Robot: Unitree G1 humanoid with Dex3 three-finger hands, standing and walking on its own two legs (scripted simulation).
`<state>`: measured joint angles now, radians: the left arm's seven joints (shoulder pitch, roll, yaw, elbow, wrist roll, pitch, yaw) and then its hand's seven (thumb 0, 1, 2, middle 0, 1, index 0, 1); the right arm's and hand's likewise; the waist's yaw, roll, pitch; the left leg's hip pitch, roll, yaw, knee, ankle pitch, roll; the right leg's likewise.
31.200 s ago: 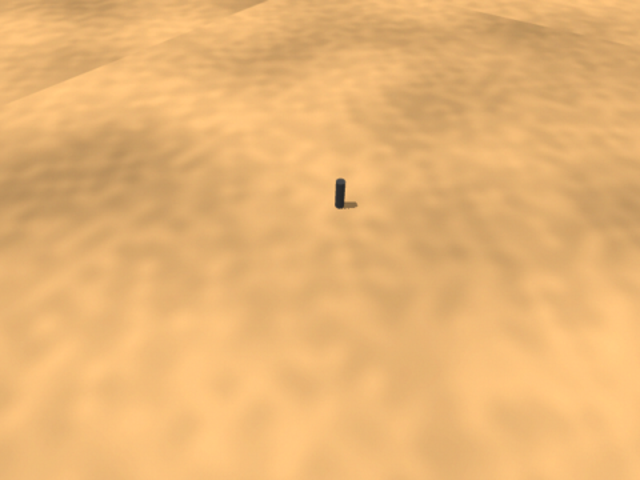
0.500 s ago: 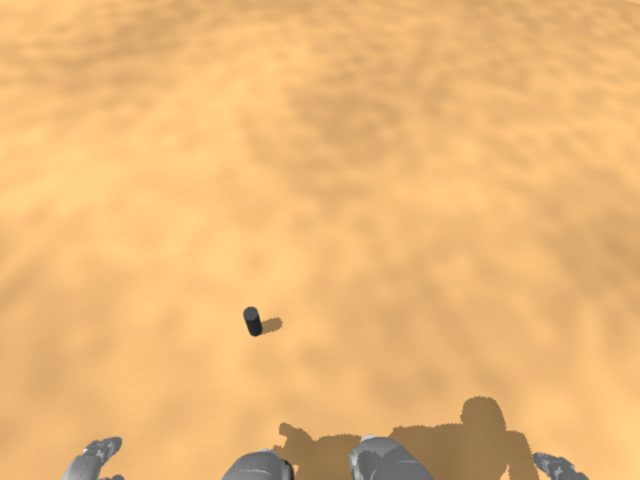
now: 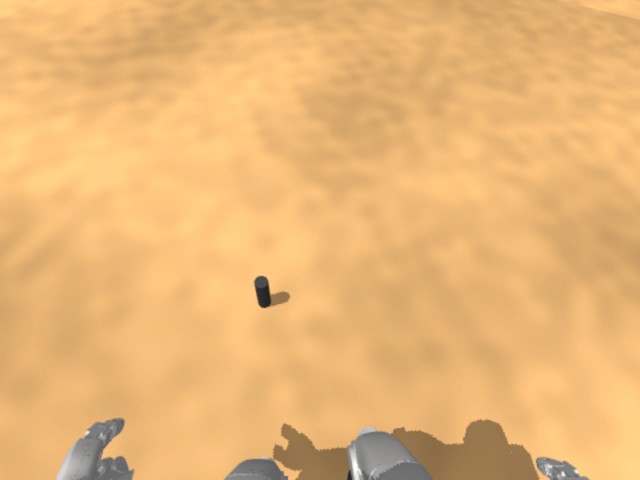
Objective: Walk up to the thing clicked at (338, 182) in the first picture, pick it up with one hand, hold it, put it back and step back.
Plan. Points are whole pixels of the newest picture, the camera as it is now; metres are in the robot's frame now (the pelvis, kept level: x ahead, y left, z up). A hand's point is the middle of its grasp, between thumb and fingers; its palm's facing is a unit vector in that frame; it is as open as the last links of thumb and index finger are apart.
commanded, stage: step back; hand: left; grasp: from the side
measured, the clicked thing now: (263, 292) +0.66 +0.17 -0.68
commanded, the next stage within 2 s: none
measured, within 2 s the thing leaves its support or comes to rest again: neither
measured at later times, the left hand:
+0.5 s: hand out of the picture -0.08 +0.21 -0.13, palm faces -0.07 -0.91 -0.41, open 7.4 cm
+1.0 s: hand out of the picture -0.24 +0.18 -0.15, palm faces -0.04 -0.91 -0.41, open 7.4 cm
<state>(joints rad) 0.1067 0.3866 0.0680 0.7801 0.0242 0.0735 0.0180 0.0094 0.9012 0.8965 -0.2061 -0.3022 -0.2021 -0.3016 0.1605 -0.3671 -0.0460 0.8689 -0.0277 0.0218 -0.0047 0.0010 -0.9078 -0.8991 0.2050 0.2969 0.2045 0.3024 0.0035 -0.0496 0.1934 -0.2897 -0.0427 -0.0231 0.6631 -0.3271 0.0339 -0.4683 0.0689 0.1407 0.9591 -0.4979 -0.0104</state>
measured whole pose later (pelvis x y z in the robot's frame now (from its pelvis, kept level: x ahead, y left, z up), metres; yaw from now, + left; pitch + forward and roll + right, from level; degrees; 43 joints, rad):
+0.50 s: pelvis -0.16 -0.05 +0.01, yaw -3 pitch -1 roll +2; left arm 0.22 0.35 0.07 0.84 0.05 0.06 -0.01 0.01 0.90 0.90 -0.21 -0.30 -0.20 -0.30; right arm 0.19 -0.43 -0.06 0.85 0.00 0.04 -0.03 0.00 -0.91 -0.90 0.20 0.30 0.20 0.30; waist 0.02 0.02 0.14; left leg -0.53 -0.11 -0.11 1.11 -0.46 -0.01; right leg -0.30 -0.03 0.04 0.66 -0.34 -0.01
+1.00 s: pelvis -0.33 -0.09 -0.01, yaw -2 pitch -2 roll -1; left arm 0.18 0.36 0.06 0.88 0.04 0.03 0.00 0.01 0.90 0.90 -0.21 -0.30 -0.20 -0.30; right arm 0.09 -0.42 -0.06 0.82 -0.02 0.06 -0.02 0.00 -0.91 -0.90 0.21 0.30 0.21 0.30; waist 0.02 0.05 0.15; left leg -0.51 0.03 -0.10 0.82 -0.38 0.00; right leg -0.26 0.04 0.02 0.71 -0.41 -0.01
